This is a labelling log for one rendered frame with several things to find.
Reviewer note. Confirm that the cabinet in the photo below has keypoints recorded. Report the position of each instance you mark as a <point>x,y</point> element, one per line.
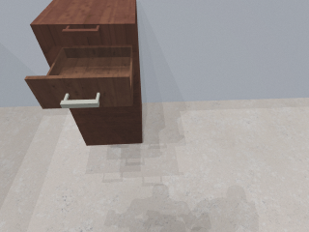
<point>116,21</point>

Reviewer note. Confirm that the handle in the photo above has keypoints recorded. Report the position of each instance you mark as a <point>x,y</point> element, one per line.
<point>87,32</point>
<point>65,103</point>

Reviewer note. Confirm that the drawer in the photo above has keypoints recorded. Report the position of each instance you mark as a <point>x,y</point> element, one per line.
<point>84,71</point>

